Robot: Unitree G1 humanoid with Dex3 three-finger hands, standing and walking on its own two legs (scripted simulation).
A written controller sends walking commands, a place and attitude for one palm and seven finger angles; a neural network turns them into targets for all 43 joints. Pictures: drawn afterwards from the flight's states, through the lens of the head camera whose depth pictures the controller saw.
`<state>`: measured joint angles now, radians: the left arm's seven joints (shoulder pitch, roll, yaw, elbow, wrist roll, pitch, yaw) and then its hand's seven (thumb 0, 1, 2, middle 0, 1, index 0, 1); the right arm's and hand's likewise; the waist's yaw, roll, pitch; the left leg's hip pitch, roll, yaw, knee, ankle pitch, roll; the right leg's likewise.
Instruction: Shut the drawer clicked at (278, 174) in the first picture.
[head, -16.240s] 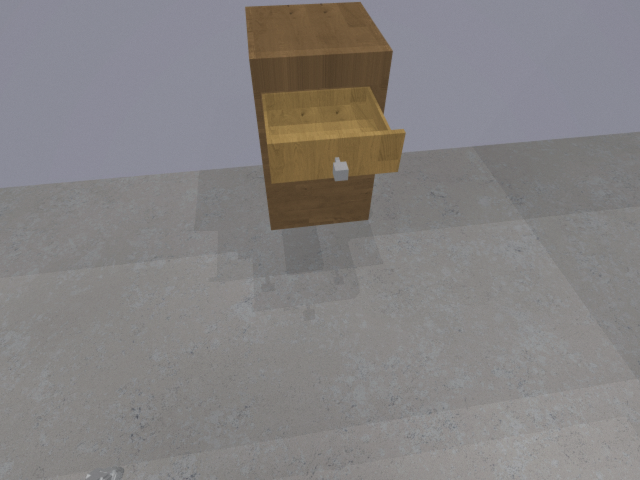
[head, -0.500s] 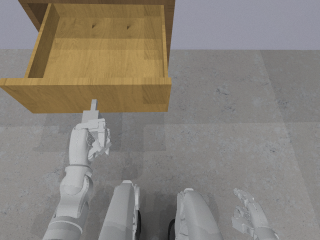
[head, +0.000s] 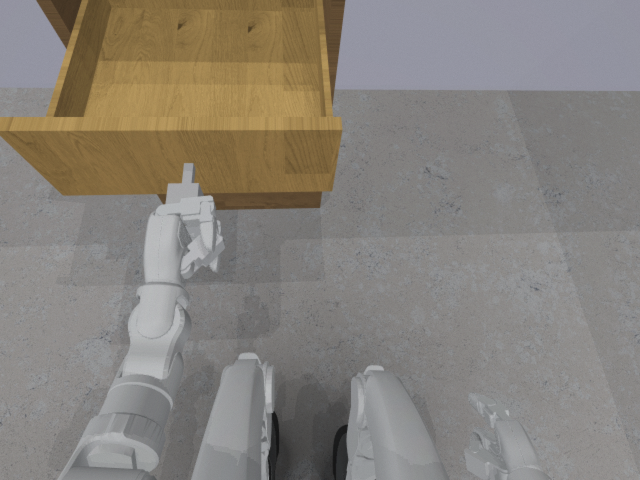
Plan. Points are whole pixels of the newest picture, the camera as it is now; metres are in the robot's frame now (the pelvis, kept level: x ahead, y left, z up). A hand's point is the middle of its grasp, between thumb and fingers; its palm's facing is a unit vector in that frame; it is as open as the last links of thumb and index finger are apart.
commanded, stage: push the drawer shut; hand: left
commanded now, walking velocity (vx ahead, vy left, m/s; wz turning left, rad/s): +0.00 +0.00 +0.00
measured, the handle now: (187, 190) +0.46 +0.18 +0.00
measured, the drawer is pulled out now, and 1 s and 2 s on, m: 0.25 0.11 0.00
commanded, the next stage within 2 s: none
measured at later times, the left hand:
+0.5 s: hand (224, 188) +0.47 +0.14 +0.00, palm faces +0.07 -1.00 -0.04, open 3.3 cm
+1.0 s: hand (226, 148) +0.53 +0.14 +0.00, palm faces +0.08 -1.00 -0.04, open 3.3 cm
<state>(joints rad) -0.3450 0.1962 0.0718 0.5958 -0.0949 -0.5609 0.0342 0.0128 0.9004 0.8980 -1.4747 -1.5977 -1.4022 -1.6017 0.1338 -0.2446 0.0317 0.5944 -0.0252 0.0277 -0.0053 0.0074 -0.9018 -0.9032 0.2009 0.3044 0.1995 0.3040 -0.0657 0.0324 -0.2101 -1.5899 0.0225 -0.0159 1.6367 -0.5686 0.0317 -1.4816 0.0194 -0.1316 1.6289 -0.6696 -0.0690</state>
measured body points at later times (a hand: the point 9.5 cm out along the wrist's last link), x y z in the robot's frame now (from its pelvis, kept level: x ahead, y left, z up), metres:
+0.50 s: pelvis +0.00 +0.01 +0.00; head +0.16 +0.03 +0.42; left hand +0.46 +0.19 +0.01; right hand +0.07 -0.26 -0.13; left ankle +0.08 +0.10 -0.53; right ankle +0.04 -0.09 -0.53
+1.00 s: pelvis +0.00 +0.00 -0.01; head +0.19 +0.02 +0.39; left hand +0.52 +0.19 +0.01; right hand +0.05 -0.26 -0.14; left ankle +0.08 +0.10 -0.53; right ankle +0.04 -0.09 -0.53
